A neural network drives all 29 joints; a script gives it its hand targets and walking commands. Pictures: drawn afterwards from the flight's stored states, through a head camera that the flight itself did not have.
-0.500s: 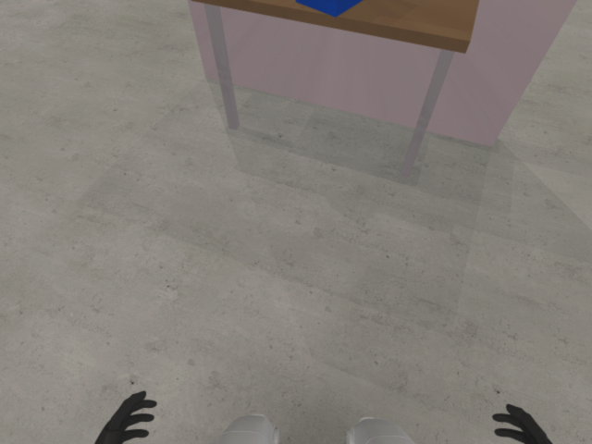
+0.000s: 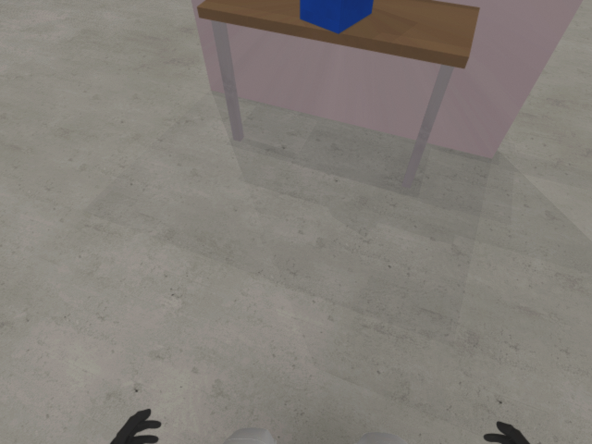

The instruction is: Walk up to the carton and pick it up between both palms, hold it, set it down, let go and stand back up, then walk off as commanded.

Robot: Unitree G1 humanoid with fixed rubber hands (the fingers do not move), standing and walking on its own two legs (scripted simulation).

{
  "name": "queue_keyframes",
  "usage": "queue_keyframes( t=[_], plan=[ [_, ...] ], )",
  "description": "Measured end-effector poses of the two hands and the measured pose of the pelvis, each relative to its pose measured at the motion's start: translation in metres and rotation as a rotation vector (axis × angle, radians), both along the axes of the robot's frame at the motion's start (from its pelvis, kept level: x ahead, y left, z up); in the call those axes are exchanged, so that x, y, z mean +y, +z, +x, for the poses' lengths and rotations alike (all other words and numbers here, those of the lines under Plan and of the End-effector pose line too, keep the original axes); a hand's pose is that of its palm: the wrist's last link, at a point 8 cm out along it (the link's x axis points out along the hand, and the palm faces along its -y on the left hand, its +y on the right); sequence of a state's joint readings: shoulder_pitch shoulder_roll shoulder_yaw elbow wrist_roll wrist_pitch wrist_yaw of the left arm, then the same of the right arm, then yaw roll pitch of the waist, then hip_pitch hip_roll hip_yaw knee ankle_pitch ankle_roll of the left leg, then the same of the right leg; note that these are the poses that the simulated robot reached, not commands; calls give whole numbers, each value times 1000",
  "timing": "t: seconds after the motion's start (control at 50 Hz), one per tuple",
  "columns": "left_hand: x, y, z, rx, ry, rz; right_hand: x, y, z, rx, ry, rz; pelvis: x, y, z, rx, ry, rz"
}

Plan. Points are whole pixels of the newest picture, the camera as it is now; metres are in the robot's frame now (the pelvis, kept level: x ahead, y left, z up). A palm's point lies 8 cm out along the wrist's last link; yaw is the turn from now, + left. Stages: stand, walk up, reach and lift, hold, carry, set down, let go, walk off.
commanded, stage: stand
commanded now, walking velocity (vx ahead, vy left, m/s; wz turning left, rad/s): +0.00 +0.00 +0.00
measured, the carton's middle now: out of the picture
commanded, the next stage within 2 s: walk up in 1.40 s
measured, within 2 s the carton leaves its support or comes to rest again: neither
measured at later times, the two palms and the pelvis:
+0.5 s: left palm out of the picture +0.09 +0.27 -0.10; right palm out of the picture +0.09 -0.28 -0.09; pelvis +0.00 +0.00 +0.03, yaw +0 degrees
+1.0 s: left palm out of the picture +0.08 +0.28 -0.09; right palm out of the picture +0.06 -0.29 -0.09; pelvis +0.00 +0.00 +0.03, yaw -1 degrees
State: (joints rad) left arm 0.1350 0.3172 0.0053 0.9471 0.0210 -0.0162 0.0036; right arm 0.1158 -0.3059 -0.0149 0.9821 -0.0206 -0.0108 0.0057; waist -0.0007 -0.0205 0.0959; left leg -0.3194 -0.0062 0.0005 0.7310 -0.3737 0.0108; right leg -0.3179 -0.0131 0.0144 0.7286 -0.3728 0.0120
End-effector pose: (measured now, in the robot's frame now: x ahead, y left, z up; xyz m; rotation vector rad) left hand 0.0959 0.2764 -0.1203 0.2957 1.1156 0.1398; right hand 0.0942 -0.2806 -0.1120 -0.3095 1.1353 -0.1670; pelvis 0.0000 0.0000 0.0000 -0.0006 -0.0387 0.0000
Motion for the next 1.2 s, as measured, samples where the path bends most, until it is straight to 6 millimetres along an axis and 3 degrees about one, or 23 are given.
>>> queue_keyframes(
  t=[0.5, 0.96, 1.2],
  plan=[
    [-4, 21, -9, 37, 23, -10, -4, 22, -5, 23, -30, 7, -2, 26, 0, -24, -1, 5],
    [0, 26, -19, 66, 28, 6, -9, 21, -32, 71, -63, 13, -3, 31, -3, -21, -8, 6],
    [-2, 24, -24, 90, 29, -2, -10, 22, -31, 80, -59, 10, -4, 31, -2, -17, -12, 8]
  ],
)
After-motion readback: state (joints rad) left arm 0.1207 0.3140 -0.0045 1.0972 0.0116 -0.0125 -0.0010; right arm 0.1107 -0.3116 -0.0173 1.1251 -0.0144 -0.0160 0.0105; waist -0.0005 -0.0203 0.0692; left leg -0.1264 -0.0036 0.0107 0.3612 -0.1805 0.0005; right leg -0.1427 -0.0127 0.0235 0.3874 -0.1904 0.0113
